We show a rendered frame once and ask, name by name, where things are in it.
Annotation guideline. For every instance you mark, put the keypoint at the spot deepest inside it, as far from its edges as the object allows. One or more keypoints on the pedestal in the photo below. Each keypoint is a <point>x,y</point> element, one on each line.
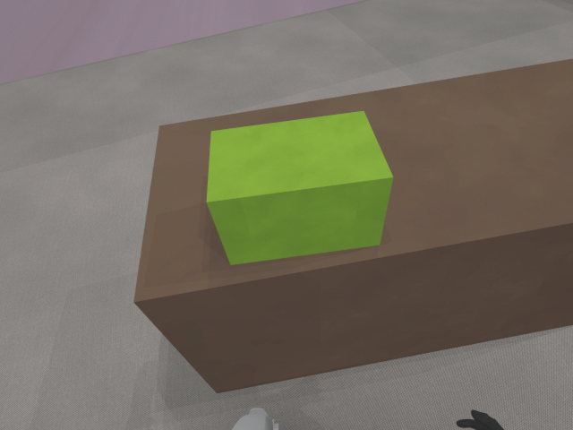
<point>477,242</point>

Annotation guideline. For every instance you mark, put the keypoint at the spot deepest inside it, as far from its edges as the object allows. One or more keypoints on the carton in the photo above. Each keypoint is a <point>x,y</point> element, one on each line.
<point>292,188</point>

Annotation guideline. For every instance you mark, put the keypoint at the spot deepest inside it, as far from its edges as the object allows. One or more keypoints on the robot left shin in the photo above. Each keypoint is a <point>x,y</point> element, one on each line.
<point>258,411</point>

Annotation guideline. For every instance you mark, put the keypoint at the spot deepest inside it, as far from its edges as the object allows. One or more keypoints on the right robot hand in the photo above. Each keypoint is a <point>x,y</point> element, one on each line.
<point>481,421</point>

